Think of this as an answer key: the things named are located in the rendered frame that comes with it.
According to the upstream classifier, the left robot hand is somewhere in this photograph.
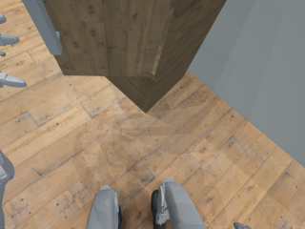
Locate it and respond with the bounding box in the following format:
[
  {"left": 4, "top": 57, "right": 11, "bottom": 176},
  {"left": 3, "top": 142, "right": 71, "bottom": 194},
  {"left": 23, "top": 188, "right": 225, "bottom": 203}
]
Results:
[{"left": 0, "top": 13, "right": 28, "bottom": 88}]

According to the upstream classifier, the robot left upper arm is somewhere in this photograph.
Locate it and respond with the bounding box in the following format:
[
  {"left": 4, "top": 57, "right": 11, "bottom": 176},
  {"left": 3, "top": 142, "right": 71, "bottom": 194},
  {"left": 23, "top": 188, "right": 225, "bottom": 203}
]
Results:
[{"left": 0, "top": 150, "right": 15, "bottom": 229}]

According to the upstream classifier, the handle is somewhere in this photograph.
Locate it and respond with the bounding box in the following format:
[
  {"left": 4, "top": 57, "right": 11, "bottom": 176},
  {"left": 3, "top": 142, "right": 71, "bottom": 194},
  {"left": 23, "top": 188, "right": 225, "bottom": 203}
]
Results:
[{"left": 22, "top": 0, "right": 62, "bottom": 55}]

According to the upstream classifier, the robot right thigh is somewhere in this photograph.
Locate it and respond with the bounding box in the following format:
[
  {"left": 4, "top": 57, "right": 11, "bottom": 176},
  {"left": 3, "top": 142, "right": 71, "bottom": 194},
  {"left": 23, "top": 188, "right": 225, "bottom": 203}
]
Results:
[{"left": 158, "top": 181, "right": 206, "bottom": 229}]

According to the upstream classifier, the robot left thigh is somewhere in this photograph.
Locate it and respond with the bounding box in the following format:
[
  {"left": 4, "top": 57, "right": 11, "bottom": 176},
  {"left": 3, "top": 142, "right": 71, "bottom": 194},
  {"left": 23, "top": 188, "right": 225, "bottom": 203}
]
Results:
[{"left": 85, "top": 189, "right": 119, "bottom": 229}]

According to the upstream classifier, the cupboard door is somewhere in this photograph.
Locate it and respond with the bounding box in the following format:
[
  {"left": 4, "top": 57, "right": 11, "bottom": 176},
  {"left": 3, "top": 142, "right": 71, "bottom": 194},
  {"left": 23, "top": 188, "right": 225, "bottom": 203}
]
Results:
[{"left": 42, "top": 0, "right": 172, "bottom": 77}]

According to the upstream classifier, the robot thigh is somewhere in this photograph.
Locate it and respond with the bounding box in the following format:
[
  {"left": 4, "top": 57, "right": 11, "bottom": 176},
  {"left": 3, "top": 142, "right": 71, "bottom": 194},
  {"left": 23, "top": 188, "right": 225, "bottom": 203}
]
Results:
[
  {"left": 158, "top": 181, "right": 206, "bottom": 229},
  {"left": 85, "top": 189, "right": 119, "bottom": 229}
]

